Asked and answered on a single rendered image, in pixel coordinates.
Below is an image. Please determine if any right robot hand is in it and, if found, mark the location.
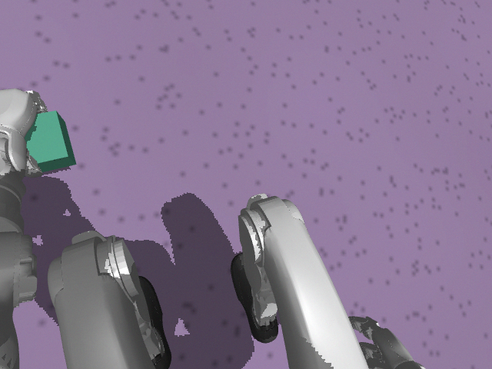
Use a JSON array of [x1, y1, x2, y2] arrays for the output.
[[348, 316, 415, 369]]

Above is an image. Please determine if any small box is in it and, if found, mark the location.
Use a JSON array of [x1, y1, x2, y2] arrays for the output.
[[25, 111, 76, 172]]

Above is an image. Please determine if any left robot foot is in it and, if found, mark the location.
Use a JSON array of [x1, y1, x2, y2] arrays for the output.
[[139, 276, 171, 369]]

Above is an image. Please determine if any left robot arm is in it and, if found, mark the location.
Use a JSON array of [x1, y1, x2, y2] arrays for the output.
[[0, 126, 37, 369]]

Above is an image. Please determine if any left robot hand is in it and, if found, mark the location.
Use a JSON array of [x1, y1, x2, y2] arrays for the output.
[[0, 88, 48, 178]]

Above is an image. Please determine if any right robot foot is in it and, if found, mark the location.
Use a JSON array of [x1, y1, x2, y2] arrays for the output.
[[231, 253, 278, 343]]

